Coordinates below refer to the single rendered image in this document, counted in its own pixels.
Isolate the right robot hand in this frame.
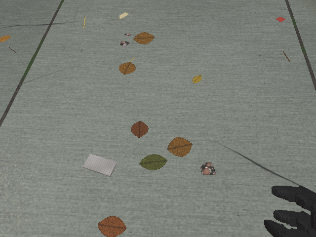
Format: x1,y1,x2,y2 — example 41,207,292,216
264,186,316,237

